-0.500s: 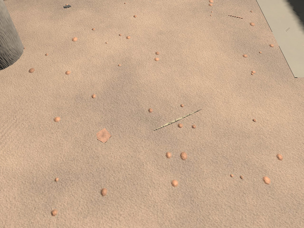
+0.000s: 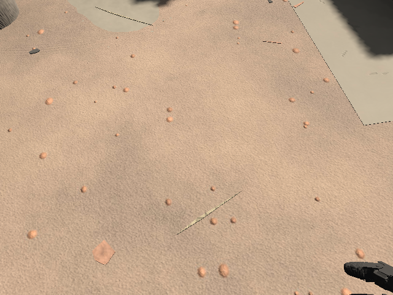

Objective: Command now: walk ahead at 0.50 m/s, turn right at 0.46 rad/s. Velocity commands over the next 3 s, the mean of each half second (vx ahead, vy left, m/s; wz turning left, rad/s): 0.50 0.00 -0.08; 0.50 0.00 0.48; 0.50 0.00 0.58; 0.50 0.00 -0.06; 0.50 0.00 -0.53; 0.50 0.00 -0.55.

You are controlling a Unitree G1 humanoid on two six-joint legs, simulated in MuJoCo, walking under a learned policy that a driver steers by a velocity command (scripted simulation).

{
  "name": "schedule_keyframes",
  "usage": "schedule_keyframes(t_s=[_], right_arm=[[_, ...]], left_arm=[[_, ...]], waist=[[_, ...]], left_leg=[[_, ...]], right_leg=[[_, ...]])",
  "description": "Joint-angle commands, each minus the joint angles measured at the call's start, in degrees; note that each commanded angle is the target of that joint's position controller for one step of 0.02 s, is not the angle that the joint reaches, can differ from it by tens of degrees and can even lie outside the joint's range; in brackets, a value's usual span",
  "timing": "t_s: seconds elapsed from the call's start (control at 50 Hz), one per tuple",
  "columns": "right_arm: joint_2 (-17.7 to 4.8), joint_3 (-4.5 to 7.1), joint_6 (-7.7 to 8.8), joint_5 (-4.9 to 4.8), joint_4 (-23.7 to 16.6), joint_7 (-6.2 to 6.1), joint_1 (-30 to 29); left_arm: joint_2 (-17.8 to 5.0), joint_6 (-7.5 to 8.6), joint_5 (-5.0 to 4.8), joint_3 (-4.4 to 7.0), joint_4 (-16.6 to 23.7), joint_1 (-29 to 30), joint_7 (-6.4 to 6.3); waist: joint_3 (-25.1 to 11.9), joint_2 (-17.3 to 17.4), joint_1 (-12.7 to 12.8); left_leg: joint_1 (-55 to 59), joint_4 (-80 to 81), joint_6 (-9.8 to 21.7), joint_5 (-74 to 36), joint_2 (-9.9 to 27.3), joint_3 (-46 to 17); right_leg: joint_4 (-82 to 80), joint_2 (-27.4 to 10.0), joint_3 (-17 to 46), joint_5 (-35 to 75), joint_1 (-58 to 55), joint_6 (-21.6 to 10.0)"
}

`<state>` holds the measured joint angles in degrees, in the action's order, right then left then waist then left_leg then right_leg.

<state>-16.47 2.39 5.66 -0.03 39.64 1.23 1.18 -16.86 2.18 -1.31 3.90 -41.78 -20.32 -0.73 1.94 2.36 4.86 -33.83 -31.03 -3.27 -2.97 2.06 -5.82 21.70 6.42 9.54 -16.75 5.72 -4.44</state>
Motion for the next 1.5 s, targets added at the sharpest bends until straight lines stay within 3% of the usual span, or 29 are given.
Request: schedule_keyframes(t_s=[0.02, 0.08, 0.1, 0.12, 0.14, 0.16, 0.2, 0.26, 0.38, 0.48, 0.52, 0.56, 0.58, 0.6, 0.62, 0.64, 0.7, 0.8, 0.98, 1.02, 1.06, 1.08, 1.1, 1.12, 1.14, 1.2, 1.28, 1.38, 1.5], right_arm=[[-6.3, 1.76, 1.60, -0.26, -4.3, 0.68, -3.7], [-8.5, 3.18, 2.24, 0.40, -1.9, 0.17, 5.8], [-11.1, 3.87, 2.37, 1.15, -1.1, -0.18, 14.0], [-15.9, 5.36, 1.62, 1.37, 1.5, 0.09, 20.3], [-11.1, 4.31, 1.44, -0.59, 2.0, 0.68, 21.0], [-7.8, 3.33, 1.22, -0.85, 1.6, 0.57, 18.3], [-5.8, 2.38, 0.55, 0.20, 1.4, 0.37, 13.5], [-4.8, 1.72, 0.73, 0.27, 2.2, 0.16, 13.2], [-9.2, 2.89, -0.40, -1.24, 4.2, -0.93, 16.6], [-9.5, 3.02, -1.75, -1.83, 6.0, -1.51, 21.5], [-10.2, 3.29, -2.24, -1.79, 6.0, -1.81, 21.0], [-7.3, 2.31, -2.27, -1.13, 5.3, -1.77, 20.3], [-3.1, 0.88, -2.08, 0.48, 3.4, -1.81, 20.3], [-1.0, 0.25, -1.35, -1.61, 1.7, -1.88, 27.0], [-6.9, 1.70, -1.54, -2.65, 3.1, -2.10, 24.7], [-8.6, 2.40, -1.80, -2.60, 2.4, -1.98, 20.3], [-5.8, 2.55, -3.01, -1.71, 1.9, -1.56, 18.0], [-3.1, 1.94, -4.21, -1.26, -1.0, -0.85, 13.4], [-3.3, 1.25, -3.86, -1.24, -7.0, 2.04, 0.0], [-5.0, 2.12, -4.20, -1.01, -7.6, 2.21, 1.6], [-9.2, 4.74, -4.69, -1.17, -4.7, 1.62, 14.6], [-13.7, 6.77, -5.33, -1.48, -2.2, 0.47, 24.5], [-20.1, 7.31, -4.83, -1.92, -2.9, 0.07, 21.7], [-15.5, 5.87, -3.80, -1.46, -5.0, 0.46, 23.2], [-12.3, 4.88, -2.87, -0.93, -4.2, 0.72, 21.4], [-7.9, 3.38, -2.30, -0.13, -5.7, 0.27, 12.3], [-9.0, 3.68, -1.90, -0.40, -5.1, -0.86, 12.9], [-10.1, 4.02, -2.56, -1.03, -2.9, -2.12, 17.0], [-9.5, 4.05, -3.46, -1.36, -0.6, -2.60, 20.4]], left_arm=[[-8.5, 0.29, 0.06, 2.33, 1.9, -1.3, -0.54], [-6.4, -0.06, 0.50, 1.63, 1.7, -0.6, -0.23], [-4.0, 0.02, 1.30, 0.53, 2.6, -0.7, -0.09], [-0.8, 0.64, -0.32, -0.46, 3.1, -8.6, -0.08], [-5.2, 1.03, -0.82, 0.00, 2.3, -7.9, -0.24], [-8.4, 1.13, -0.90, 0.89, 2.9, -1.5, -0.18], [-7.4, 1.53, 0.60, 0.76, 4.7, 5.5, -0.06], [-4.5, 1.68, 0.87, 0.39, 4.6, 4.8, 0.56], [-1.2, 2.87, 1.38, -1.21, 7.5, 15.3, 1.20], [-3.3, 3.97, 0.49, -0.57, 9.0, 21.3, 2.18], [-4.9, 4.38, 0.36, 0.19, 8.4, 19.0, 2.13], [-8.5, 4.56, 1.20, 1.99, 5.9, 8.4, 1.24], [-12.6, 4.18, 1.81, 3.04, 4.9, -1.4, 0.58], [-14.8, 3.25, 2.05, 3.47, 3.6, -2.7, 1.16], [-9.0, 3.24, 1.50, 2.15, 4.0, -0.5, 1.43], [-6.3, 3.29, 1.14, 1.32, 4.0, 2.2, 1.40], [-3.4, 3.65, 2.03, 0.49, 3.0, 8.7, 1.58], [-5.6, 4.66, 1.83, 1.69, 0.3, 8.6, 1.05], [-10.5, 2.54, 0.05, 3.14, -3.6, 4.0, 0.38], [-12.2, 1.75, -0.41, 3.62, -3.7, 4.2, 0.14], [-12.5, 0.88, -0.85, 3.53, -3.4, 5.1, -0.22], [-10.2, 1.10, 0.52, 2.50, -2.6, 3.8, -0.44], [-1.6, 2.44, 2.90, -0.26, 0.9, -1.3, 0.29], [-6.4, 4.47, 0.92, 0.23, 1.2, 4.0, 1.05], [-9.2, 5.44, -1.19, 0.99, 2.9, 9.4, 1.43], [-8.7, 5.53, 1.57, 1.17, 1.9, 8.8, 0.58], [-6.0, 3.44, 2.40, 0.71, 2.4, 9.9, 0.53], [-3.5, 3.74, 1.83, -0.50, 5.2, 20.7, 1.26], [-6.3, 5.05, 0.93, 0.38, 6.5, 23.5, 2.56]], waist=[[-1.0, -8.3, -1.0], [-5.3, -9.1, -6.0], [-13.1, -4.3, -9.5], [-19.7, 13.6, -7.2], [-16.9, 11.7, -8.5], [-8.9, 5.7, -9.7], [-1.9, 0.5, -8.0], [-2.1, 3.6, -5.6], [-0.5, 2.1, -7.8], [-0.3, 2.8, -8.8], [-1.0, 3.6, -6.5], [-7.5, 1.9, -0.7], [-16.6, -6.9, 2.7], [-21.0, -23.7, -1.0], [-14.2, -14.8, 0.0], [-7.9, -11.2, -0.1], [-1.9, -9.3, -4.1], [0.2, -6.2, -4.6], [3.2, -4.8, -1.1], [0.7, -6.5, -3.2], [-6.8, -6.0, -11.0], [-12.2, -0.8, -14.9], [-16.3, 14.7, -7.0], [-23.4, 7.4, -11.6], [-14.8, 4.2, -12.1], [-5.9, -0.2, -5.2], [-3.8, -0.3, -4.1], [-1.2, 1.7, -8.0], [-1.0, 3.8, -8.3]], left_leg=[[6.1, 2.7, 1.6, 1.4, -1.0, 1.0], [20.2, 6.3, 5.9, 5.3, -1.2, 3.2], [34.1, 4.6, 9.7, 5.8, 6.9, -4.9], [52.7, 9.2, 19.5, 18.4, 18.2, -30.1], [52.6, 14.3, 19.8, 32.4, 20.2, -39.7], [46.0, 15.3, 17.5, 33.2, 18.1, -32.3], [34.5, 17.2, 16.0, 21.4, 13.6, -20.6], [28.8, 19.9, 15.8, 10.1, 9.9, -13.4], [24.4, 21.7, 15.8, 2.4, 7.3, -6.4], [25.8, 18.0, 14.0, 5.2, 8.7, -9.3], [26.1, 14.8, 12.6, 5.5, 9.3, -10.9], [20.9, 1.4, 9.5, 2.8, 4.3, -8.0], [11.5, -16.6, 7.0, 17.8, -0.4, -3.1], [-5.1, -31.6, 5.1, 38.0, -4.6, 0.2], [-10.0, -38.3, 4.7, 34.9, -1.1, -2.7], [-11.3, -39.2, 4.7, 29.7, 0.5, -2.0], [-5.6, -35.3, 3.5, 20.9, 4.8, -0.9], [-7.1, -27.3, 2.0, 12.8, 5.8, -0.2], [-3.8, -6.4, 5.9, 6.0, 3.2, 6.7], [1.7, -5.5, 8.2, 11.8, -0.1, 9.9], [20.5, -1.9, 11.6, 11.4, -5.3, 12.4], [38.4, -0.9, 14.6, 10.5, -1.2, 3.4], [54.9, 5.4, 25.1, 20.9, 13.6, -30.0], [57.2, 13.7, 27.0, 29.0, 17.2, -42.4], [51.8, 14.9, 23.9, 25.2, 15.6, -34.3], [31.1, 15.9, 19.9, 6.9, 9.1, -18.5], [22.5, 18.5, 20.4, -2.1, 6.7, -12.5], [19.2, 17.8, 16.2, 5.2, 2.7, -9.2], [27.1, 10.8, 14.6, 7.7, 6.3, -17.0]], right_leg=[[-2.3, -15.4, 12.2, 11.3, 1.1, -7.1], [8.1, -12.3, 10.8, 22.7, 0.3, -4.4], [22.7, -9.2, 7.2, 16.9, 6.4, -2.4], [41.8, -0.3, 0.0, -7.4, 26.9, 2.3], [49.6, -2.4, 2.1, -15.9, 35.8, 2.8], [51.8, -4.7, 2.3, -11.2, 38.5, 2.7], [47.2, -8.5, -1.3, -4.5, 37.0, 2.9], [39.7, -11.3, -4.0, -1.3, 31.4, 3.6], [16.5, -9.6, -7.0, 12.4, 26.3, 6.4], [7.4, -7.2, -6.0, 17.0, 19.7, 6.1], [4.7, -7.2, -6.1, 14.8, 14.3, 4.7], [3.3, -10.4, -4.6, 13.1, -3.2, 1.3], [4.7, -22.0, 6.6, 12.0, -18.1, -2.0], [-2.3, -31.5, 29.7, -3.0, -27.1, -9.3], [-5.0, -29.3, 28.8, -11.2, -21.7, -8.2], [-5.7, -27.2, 20.0, -8.0, -15.6, -6.5], [-10.1, -21.7, 5.4, 7.2, -2.7, -5.2], [-14.0, -21.8, -5.1, 18.3, -0.4, -6.9], [-11.2, -22.9, -17.3, 25.8, -8.5, -3.4], [-4.4, -22.9, -19.4, 42.8, -10.7, -2.1], [14.5, -20.4, -22.4, 53.2, -6.4, 0.3], [31.7, -18.0, -22.6, 37.7, 7.2, 3.0], [51.6, -6.1, -17.7, -15.6, 32.8, 6.5], [57.6, -5.5, -4.5, -18.1, 38.2, 5.7], [56.5, -8.1, -4.4, -12.1, 42.6, 4.5], [44.1, -13.3, -4.2, -1.7, 32.7, 4.5], [34.9, -12.2, -5.9, 4.1, 29.4, 7.7], [14.5, -8.3, -6.3, 21.3, 25.4, 8.7], [6.1, -6.8, -4.3, 17.2, 22.0, 6.1]])
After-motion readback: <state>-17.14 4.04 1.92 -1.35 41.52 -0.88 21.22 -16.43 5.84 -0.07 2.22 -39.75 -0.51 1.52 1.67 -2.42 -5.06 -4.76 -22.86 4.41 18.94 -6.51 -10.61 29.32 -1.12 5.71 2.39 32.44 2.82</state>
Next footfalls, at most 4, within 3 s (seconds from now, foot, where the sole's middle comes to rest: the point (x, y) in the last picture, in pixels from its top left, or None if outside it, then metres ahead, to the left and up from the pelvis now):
0.08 left None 0.23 0.14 -0.78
0.56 right None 0.46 -0.12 -0.78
1.08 left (178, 230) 0.69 0.20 -0.78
1.56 right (196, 156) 1.03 0.16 -0.78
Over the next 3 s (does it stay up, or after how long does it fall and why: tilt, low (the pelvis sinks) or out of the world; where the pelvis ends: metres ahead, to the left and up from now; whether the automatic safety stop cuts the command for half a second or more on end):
stays up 1.54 0.44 -0.02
